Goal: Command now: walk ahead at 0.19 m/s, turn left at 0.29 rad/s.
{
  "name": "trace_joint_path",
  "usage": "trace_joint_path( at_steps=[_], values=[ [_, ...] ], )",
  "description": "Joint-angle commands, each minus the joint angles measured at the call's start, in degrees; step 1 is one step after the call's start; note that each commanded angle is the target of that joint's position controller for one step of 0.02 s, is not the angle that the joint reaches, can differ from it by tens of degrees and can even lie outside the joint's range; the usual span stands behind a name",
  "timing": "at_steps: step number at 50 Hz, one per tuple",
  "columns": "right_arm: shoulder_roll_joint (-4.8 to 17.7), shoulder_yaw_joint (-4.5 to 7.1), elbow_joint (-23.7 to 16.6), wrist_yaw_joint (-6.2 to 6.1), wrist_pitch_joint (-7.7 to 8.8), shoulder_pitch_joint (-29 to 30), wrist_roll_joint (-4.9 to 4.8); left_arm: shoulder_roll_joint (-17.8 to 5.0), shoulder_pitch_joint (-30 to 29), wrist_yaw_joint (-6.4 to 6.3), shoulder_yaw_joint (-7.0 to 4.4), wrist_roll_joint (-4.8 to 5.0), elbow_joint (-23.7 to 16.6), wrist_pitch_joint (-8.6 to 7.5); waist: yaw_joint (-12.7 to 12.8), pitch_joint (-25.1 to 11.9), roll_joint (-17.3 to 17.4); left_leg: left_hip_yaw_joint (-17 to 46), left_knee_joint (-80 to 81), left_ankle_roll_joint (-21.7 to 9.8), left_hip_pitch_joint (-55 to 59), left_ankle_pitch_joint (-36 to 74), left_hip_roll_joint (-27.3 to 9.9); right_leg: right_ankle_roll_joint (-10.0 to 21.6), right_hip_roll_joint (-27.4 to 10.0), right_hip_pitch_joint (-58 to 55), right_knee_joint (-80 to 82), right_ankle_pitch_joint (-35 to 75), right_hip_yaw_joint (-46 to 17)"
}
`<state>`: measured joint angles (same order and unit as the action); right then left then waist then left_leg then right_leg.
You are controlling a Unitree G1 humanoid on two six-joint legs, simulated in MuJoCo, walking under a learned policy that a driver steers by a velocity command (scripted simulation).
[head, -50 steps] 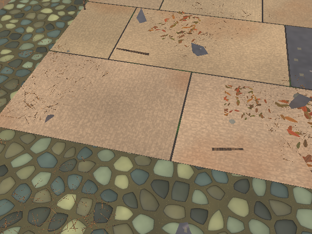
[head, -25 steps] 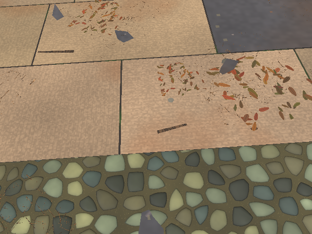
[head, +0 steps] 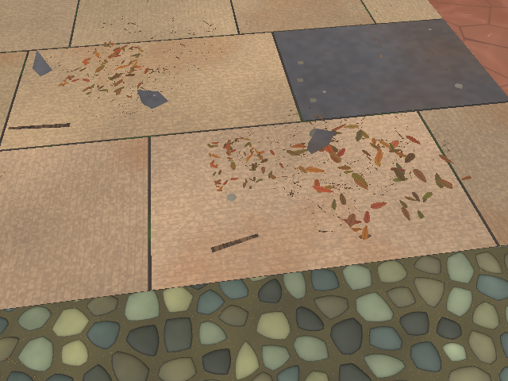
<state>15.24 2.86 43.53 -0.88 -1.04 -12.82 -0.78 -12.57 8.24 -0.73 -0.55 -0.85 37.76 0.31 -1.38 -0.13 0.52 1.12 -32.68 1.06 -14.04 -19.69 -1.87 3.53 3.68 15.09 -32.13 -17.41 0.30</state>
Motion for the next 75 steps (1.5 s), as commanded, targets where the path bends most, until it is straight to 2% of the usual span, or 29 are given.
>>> trace_joint_path(
  at_steps=[1,4,6,10,13,15,16,17,19,22,28,34,36,38,39,40,41,42,45,50,60,63,65,66,67,68,69,70,75],
  values=[
    [8.4,2.29,-2.9,0.12,2.12,-1.3,-0.81,-10.2,-0.7,-0.62,-3.64,0.27,-4.4,-1.64,1.7,3.2,0.4,4.9,3.9,-8.0,-5.0,-11.5,-1.4,3.1,-7.9,3.4,7.6,-22.0,-9.2],
    [10.3,2.72,-2.1,0.65,4.13,-6.5,-0.61,-6.3,-5.3,0.15,-3.36,1.82,-7.0,-4.42,0.3,5.9,13.9,29.9,19.5,-15.9,-0.3,-23.1,-11.5,-1.0,0.5,12.3,-10.1,-11.6,1.4],
    [10.8,3.06,-2.2,0.44,4.58,-9.2,-0.30,-7.5,-8.0,1.29,-3.86,2.30,-8.0,-6.36,-2.0,5.8,13.5,36.7,20.5,-18.2,10.5,-12.3,-15.2,-0.7,-0.7,23.2,-14.9,-17.3,-3.4],
    [11.3,3.51,-3.4,-0.21,3.15,-7.6,-1.36,-7.0,-8.8,3.18,-3.77,2.08,-7.2,-7.84,-1.9,1.5,8.2,26.6,17.4,-14.2,13.7,3.1,-9.4,-1.9,-1.4,17.8,-3.7,-7.9,-2.2],
    [11.0,3.45,-6.1,-0.57,1.69,-2.4,-1.31,-7.0,-0.7,3.34,-4.45,2.07,-4.1,-7.42,3.3,-1.6,8.4,20.5,14.6,-10.6,0.5,7.4,-4.5,-3.5,1.3,-4.6,7.7,9.1,1.4],
    [6.7,2.37,-7.7,-0.57,2.30,-1.3,-0.62,-10.4,10.5,1.84,-6.07,2.19,-1.9,-6.60,8.4,-5.4,3.9,16.8,3.0,-5.9,-13.2,2.6,-0.2,-2.1,-5.1,-23.5,7.4,7.3,-4.2],
    [1.2,0.66,-10.6,-0.71,2.99,-0.8,-0.62,-16.3,17.7,1.08,-7.17,0.72,-1.4,-6.30,10.2,-9.5,-12.0,9.4,-17.6,-2.3,-24.2,-8.4,6.2,3.6,-19.9,-32.2,15.2,-6.7,-26.2],
    [4.4,1.44,-11.0,-0.71,3.68,-4.9,-1.74,-17.0,16.0,1.42,-7.16,-0.34,-1.4,-6.28,6.6,-6.6,-16.4,10.1,-29.9,-1.4,-30.7,-13.5,4.5,9.3,-27.7,-27.7,19.7,-15.5,-42.2],
    [7.5,2.40,-8.7,0.10,3.64,-3.1,-1.68,-10.4,11.4,0.99,-5.39,0.57,-2.0,-6.52,5.3,3.7,-6.7,9.7,-35.9,-2.0,-34.7,-3.3,-0.2,8.0,-23.4,-21.0,19.9,-10.7,-28.7],
    [6.0,2.39,-8.3,1.35,3.79,-0.8,-1.23,-8.9,9.2,0.69,-4.78,-0.06,-0.9,-6.51,3.9,4.2,-5.9,7.3,-34.5,-2.0,-31.9,5.8,-2.5,4.5,-17.6,-16.9,20.6,12.1,-12.7],
    [2.8,0.68,-11.6,2.85,3.75,7.4,-0.72,-10.8,9.4,0.16,-5.02,0.55,2.2,-6.31,4.5,5.2,-4.0,2.7,-20.2,0.2,-31.3,15.3,-3.0,5.2,-16.5,-14.5,22.7,25.0,-0.4],
    [2.1,-0.25,-14.7,4.79,4.95,16.7,-0.74,-13.2,15.2,0.30,-4.98,2.27,7.4,-5.40,5.5,6.4,-3.4,-3.4,-2.9,-4.3,-21.5,17.2,0.8,5.2,-18.5,-17.2,21.5,38.9,4.3],
    [4.8,0.99,-14.6,4.65,5.04,13.9,-0.27,-15.1,15.8,0.18,-5.15,2.85,8.7,-4.70,1.6,2.5,-6.3,-5.4,-0.6,-7.2,-14.6,12.3,4.0,5.0,-19.3,-21.3,14.6,57.9,3.8],
    [9.7,3.50,-10.6,3.36,4.69,-1.5,-0.05,-15.7,14.4,-0.17,-4.75,2.95,9.4,-3.92,-7.8,-6.3,-6.8,-4.9,4.3,-10.8,8.3,17.5,4.5,2.8,-17.2,-14.9,-3.9,62.2,4.8],
    [14.1,4.69,-8.2,2.01,4.00,-12.0,0.76,-12.7,14.6,-0.21,-3.45,1.47,7.6,-4.28,-10.7,-15.1,-0.6,8.5,0.4,-13.7,29.2,20.3,-7.5,1.1,-13.2,0.5,-22.8,35.1,4.5],
    [15.8,4.07,-8.4,1.94,4.38,-10.5,1.66,-5.3,23.2,0.75,-1.31,1.68,6.8,-5.17,-3.5,-25.4,11.0,37.2,5.9,-22.1,43.0,10.0,-22.7,-1.3,-2.8,18.6,-41.6,-16.9,-3.1],
    [10.7,3.23,-8.8,1.87,4.56,-10.2,1.37,-13.4,16.0,1.07,-3.45,3.51,7.1,-5.99,-8.0,-22.7,4.7,37.3,12.0,-20.0,36.4,5.4,-21.4,-1.3,-3.9,21.8,-45.7,-15.5,-10.1],
    [8.9,2.44,-7.8,1.85,4.88,-6.3,0.98,-13.9,11.0,1.04,-3.97,4.72,4.5,-5.98,-5.8,-11.1,5.0,26.2,14.4,-17.1,27.1,7.3,-19.1,-1.4,-6.6,25.1,-44.0,-9.9,-7.7],
    [4.2,1.56,-6.5,2.53,6.54,1.0,1.44,-10.3,12.7,0.32,-3.82,2.89,5.8,-4.33,1.1,-2.4,3.5,11.0,20.8,-13.6,8.8,14.6,-12.5,-2.8,-12.0,17.7,-37.8,1.3,-6.8],
    [5.0,2.41,-2.8,2.25,8.60,1.8,1.83,-7.7,10.8,-0.22,-3.70,2.67,5.2,-1.82,2.6,2.9,2.9,-0.1,26.4,-12.9,2.8,20.4,-11.4,-4.9,-12.8,20.8,-32.2,8.6,-7.7],
    [10.2,3.67,1.6,0.60,5.76,-5.2,0.23,-5.9,-6.6,3.55,-2.14,2.11,-2.6,-3.09,-3.5,7.0,0.5,-10.4,23.0,-10.5,18.4,28.9,-14.0,-1.8,-10.3,27.1,-6.0,17.5,0.0],
    [12.5,4.19,1.4,0.10,4.36,-3.9,-0.36,-7.9,-5.0,4.32,-3.14,2.13,-4.3,-2.68,-0.6,3.2,3.2,-12.6,14.3,-8.7,21.9,51.2,-14.5,1.3,-6.0,20.5,-4.6,9.3,4.5],
    [13.5,4.30,0.8,-0.31,3.50,-2.3,-0.87,-11.9,6.5,3.89,-5.56,2.32,-2.3,-2.13,6.5,-3.9,4.0,-14.3,-2.9,-6.6,18.9,62.1,-12.7,4.6,-0.9,4.4,-2.6,7.0,6.7],
    [12.2,3.61,0.2,-0.54,3.76,-2.1,-0.67,-15.6,16.4,2.91,-7.57,2.34,0.1,-1.63,11.6,-8.9,1.2,-14.7,-18.2,-4.2,8.3,51.8,-10.3,7.2,-1.4,-12.5,0.6,10.1,2.2],
    [3.6,0.99,-2.9,0.25,5.00,-7.9,1.78,-22.8,17.0,2.06,-8.99,2.75,0.4,-1.69,5.5,-13.2,-15.1,-12.7,-40.1,0.0,-19.1,-1.4,0.1,17.1,-16.7,-34.0,2.6,5.1,-27.5],
    [5.7,0.60,-3.8,0.98,7.41,-4.5,0.62,-19.8,17.5,2.42,-7.79,2.16,-2.0,-2.82,7.6,-23.2,-10.9,2.4,-49.9,0.1,-27.8,-14.9,5.4,22.9,-23.4,-40.4,13.2,-2.2,-50.1],
    [9.6,1.64,-5.6,1.57,8.73,2.1,-1.66,-15.9,15.9,2.70,-6.67,1.54,-1.7,-3.64,9.4,-16.2,-6.6,5.4,-49.5,-1.4,-33.1,-9.9,2.0,19.0,-22.0,-36.6,15.5,0.1,-42.5],
    [8.9,1.18,-6.5,1.45,9.43,3.6,-1.67,-14.2,12.9,2.67,-6.20,1.77,-1.7,-4.12,7.0,-9.8,-3.0,4.9,-44.5,-2.3,-32.6,-4.9,-0.5,16.8,-19.6,-28.4,15.3,4.6,-34.9],
    [7.9,1.48,-5.3,1.01,7.17,1.2,1.66,-11.6,5.5,1.53,-5.15,1.47,-3.4,-4.55,0.3,-2.5,-1.5,3.2,-29.1,1.2,-21.2,2.9,-4.0,14.5,-13.2,-6.7,18.7,24.8,-20.2]
  ],
)
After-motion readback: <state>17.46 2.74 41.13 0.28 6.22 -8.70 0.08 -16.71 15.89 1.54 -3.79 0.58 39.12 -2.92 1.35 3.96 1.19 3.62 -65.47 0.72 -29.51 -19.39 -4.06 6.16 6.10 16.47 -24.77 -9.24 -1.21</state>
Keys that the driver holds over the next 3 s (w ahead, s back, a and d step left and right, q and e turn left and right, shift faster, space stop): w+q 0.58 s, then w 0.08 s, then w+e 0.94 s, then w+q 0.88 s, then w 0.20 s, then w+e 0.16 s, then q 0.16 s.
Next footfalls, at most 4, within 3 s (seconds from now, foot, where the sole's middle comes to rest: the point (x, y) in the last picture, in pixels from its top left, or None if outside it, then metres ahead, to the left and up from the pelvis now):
0.30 right None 0.16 -0.10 -0.77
0.76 left None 0.42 0.23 -0.77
1.32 right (232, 297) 0.77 0.08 -0.77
1.82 left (172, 221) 1.06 0.28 -0.77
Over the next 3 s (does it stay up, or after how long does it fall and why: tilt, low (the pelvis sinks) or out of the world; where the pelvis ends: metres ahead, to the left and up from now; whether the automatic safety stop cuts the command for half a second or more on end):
stays up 1.47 0.33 0.01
